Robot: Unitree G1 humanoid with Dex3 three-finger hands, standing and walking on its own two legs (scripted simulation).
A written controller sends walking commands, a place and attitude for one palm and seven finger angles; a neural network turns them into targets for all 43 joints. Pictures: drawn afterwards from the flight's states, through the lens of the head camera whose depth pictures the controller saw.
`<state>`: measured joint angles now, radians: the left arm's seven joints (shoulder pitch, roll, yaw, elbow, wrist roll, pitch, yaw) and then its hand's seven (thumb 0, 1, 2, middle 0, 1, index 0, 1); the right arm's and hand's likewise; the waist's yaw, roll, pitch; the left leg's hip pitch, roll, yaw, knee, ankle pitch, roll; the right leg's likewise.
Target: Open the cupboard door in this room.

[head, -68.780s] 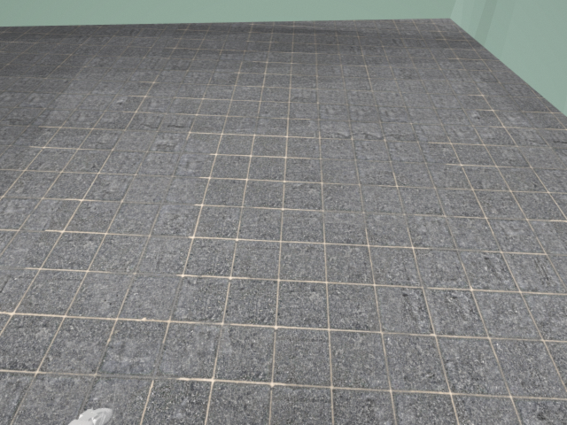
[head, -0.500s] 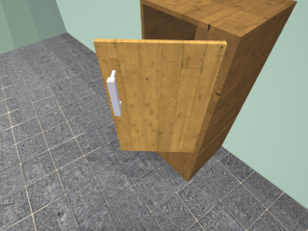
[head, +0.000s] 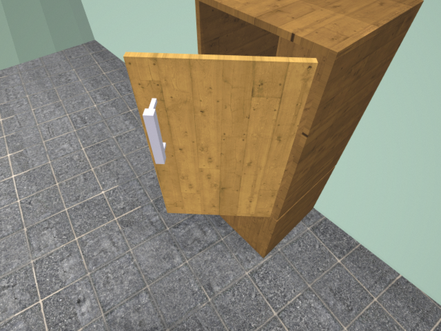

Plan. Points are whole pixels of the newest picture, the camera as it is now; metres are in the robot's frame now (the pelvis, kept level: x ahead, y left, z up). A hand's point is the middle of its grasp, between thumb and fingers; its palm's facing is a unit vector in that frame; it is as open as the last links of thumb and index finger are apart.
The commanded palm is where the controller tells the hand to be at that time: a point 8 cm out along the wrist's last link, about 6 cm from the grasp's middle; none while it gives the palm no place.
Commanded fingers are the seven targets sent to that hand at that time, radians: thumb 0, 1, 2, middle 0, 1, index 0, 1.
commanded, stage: raise the hand with hooked fingers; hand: left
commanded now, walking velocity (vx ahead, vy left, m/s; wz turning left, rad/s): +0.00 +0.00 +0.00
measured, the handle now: (157, 132) +0.51 +0.18 +0.05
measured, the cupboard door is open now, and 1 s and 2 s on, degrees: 45 45 45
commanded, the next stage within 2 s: none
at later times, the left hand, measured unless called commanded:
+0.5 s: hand (128, 324) +0.14 +0.17 -0.05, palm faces +0.05 -1.00 +0.00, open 8.7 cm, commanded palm +0.13 +0.24 -0.03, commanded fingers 0.00 0.36 0.67 -0.24 -0.64 -0.24 -0.64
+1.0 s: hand (97, 282) +0.19 +0.22 +0.00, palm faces +0.03 -1.00 -0.06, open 11.7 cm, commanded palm +0.16 +0.28 +0.01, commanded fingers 0.00 -0.22 0.42 -0.28 -1.02 -0.28 -1.02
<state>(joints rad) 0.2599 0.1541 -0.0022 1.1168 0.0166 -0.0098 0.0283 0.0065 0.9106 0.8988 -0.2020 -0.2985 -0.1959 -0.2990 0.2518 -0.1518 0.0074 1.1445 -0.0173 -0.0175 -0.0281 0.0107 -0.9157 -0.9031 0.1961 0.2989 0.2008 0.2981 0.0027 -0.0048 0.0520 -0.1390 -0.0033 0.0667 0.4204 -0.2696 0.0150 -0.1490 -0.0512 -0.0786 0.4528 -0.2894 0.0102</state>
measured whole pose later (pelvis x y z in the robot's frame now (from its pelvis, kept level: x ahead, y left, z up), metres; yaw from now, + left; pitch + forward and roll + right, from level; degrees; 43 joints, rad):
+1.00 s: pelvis -0.05 -0.01 -0.05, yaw +0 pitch +9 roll -1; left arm 0.23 0.29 0.32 0.18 -0.34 -0.35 -0.38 0.01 0.00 0.52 -0.27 -0.88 -0.26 -0.88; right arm 0.31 -0.26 0.00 0.62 0.03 -0.26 -0.08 0.02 -0.90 -0.90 0.20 0.30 0.21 0.30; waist -0.02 0.02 -0.07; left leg -0.67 0.04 0.03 0.93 -0.42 0.00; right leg -0.65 -0.04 -0.10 0.91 -0.42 -0.02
